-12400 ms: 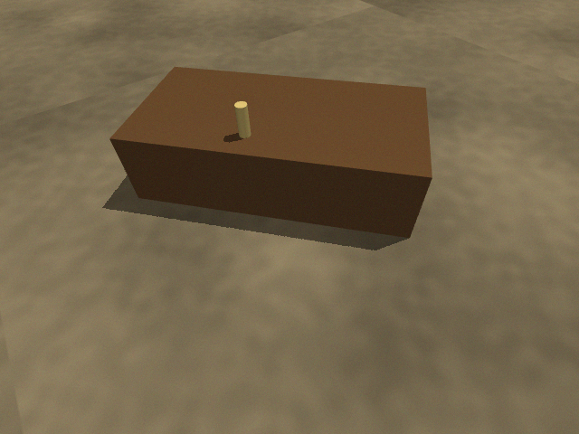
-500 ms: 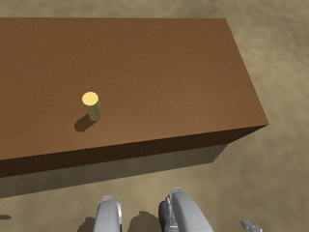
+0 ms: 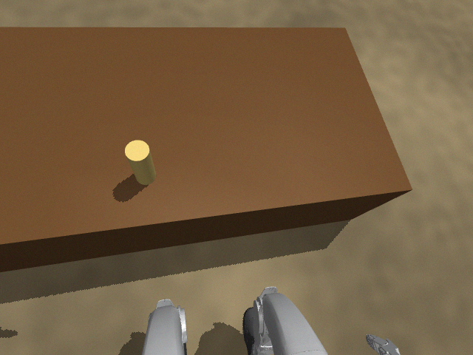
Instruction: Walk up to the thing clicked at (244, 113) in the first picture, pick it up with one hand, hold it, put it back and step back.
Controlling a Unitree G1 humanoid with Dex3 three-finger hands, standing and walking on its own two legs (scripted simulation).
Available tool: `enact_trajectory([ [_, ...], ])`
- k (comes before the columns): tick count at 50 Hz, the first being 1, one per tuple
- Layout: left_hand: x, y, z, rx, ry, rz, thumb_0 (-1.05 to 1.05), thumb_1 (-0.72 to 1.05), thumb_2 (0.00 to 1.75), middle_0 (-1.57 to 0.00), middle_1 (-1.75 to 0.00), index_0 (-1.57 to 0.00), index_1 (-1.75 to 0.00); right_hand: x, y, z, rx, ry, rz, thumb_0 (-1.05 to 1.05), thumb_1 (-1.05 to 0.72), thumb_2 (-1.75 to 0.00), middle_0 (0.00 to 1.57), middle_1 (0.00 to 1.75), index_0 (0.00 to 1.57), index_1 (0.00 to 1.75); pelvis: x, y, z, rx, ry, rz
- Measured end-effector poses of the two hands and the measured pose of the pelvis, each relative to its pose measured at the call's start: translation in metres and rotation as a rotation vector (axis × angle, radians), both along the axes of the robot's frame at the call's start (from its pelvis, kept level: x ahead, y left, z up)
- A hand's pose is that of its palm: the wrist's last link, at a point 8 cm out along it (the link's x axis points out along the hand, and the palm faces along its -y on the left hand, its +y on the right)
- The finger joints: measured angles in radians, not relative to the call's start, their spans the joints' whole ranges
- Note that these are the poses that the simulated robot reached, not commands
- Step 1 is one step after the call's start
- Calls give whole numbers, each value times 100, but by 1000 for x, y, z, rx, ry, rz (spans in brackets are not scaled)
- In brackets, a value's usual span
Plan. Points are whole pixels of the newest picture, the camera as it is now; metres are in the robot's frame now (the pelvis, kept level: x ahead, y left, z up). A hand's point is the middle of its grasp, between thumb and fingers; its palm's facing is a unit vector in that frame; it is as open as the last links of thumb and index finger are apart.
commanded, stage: go down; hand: left
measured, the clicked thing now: (142, 164) +0.53 +0.16 -0.24
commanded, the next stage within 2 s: none
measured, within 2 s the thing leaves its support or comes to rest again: neither
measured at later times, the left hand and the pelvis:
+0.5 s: hand out of the picture +0.46 +0.37 +0.07, palm faces +0.14 -0.99 +0.00, open 16.9 cm; pelvis +0.00 +0.00 +0.00, yaw +0 degrees
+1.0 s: hand out of the picture +0.47 +0.37 +0.07, palm faces +0.14 -0.99 +0.00, open 17.0 cm; pelvis +0.00 +0.00 +0.00, yaw +0 degrees
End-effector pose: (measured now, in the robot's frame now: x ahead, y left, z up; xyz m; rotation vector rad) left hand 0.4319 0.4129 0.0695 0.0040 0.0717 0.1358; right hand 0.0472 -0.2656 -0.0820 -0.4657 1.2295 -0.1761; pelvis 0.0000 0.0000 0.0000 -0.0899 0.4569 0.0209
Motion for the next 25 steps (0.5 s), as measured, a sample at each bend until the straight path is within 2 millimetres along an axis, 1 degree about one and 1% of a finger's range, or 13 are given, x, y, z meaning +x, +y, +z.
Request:
enact_trajectory([
  [12,0,0,-2,-2,-17,-2,-1,-38,8,-4,-4,-3,-5,-1,-2,0,-10,1,-8,0,-90,-90,20,30,20,30,0,-1,-1,-1,5,-1],
  [25,3,3,0,-5,-19,6,-1,-38,8,-4,-4,-3,-5,2,-1,-2,-8,-6,-4,0,-90,-90,20,30,20,30,1,0,-3,-3,9,-1],
])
